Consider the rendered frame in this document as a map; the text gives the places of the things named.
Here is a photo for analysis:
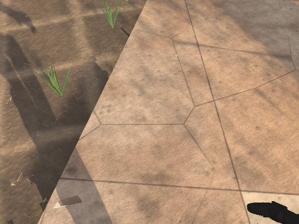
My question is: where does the robot right hand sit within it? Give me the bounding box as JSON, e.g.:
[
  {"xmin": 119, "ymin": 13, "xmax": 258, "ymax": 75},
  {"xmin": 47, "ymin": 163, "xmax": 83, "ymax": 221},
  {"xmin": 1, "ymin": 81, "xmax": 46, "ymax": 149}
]
[{"xmin": 247, "ymin": 201, "xmax": 299, "ymax": 224}]

